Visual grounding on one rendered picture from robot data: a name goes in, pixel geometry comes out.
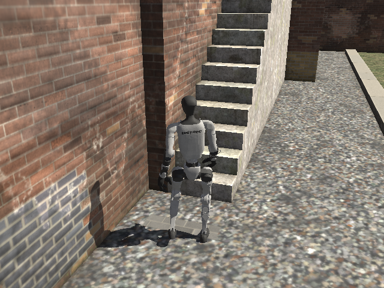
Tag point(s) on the stairs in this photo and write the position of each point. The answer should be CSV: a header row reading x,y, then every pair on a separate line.
x,y
240,82

